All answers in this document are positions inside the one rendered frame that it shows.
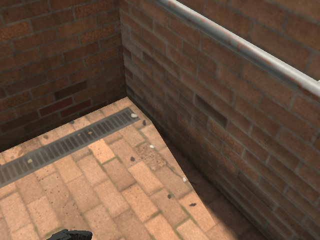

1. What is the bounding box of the robot left hand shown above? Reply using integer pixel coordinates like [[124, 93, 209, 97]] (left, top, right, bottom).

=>
[[46, 229, 93, 240]]

